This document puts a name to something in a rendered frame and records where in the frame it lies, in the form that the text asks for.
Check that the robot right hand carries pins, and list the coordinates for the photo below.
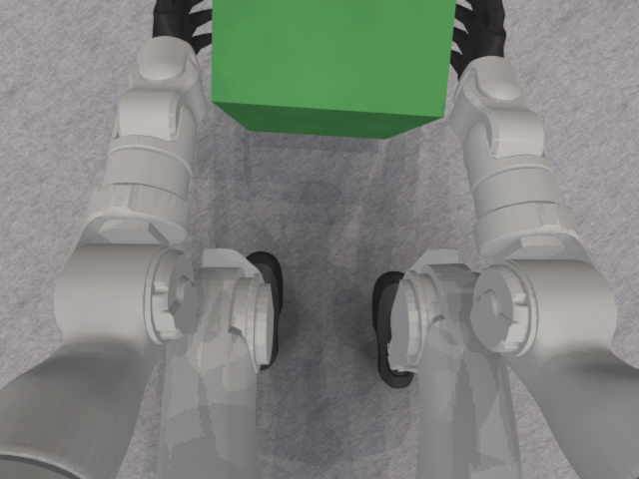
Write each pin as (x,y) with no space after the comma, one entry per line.
(486,35)

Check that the robot right forearm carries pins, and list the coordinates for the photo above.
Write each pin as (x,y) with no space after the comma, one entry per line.
(519,215)

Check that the robot left foot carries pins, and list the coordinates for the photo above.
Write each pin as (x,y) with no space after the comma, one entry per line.
(270,268)

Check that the left robot upper arm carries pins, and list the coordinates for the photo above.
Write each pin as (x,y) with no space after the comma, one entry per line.
(73,415)

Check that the robot right shin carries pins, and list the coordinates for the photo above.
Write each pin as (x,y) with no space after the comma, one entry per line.
(438,255)

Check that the carton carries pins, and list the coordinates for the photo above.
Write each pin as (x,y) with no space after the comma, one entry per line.
(347,68)

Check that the robot left forearm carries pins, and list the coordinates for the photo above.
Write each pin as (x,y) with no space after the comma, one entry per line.
(143,197)

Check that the robot left hand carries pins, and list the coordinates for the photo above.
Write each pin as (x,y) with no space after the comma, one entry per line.
(172,18)

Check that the right robot upper arm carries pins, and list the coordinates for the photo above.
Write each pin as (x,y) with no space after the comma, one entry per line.
(553,321)

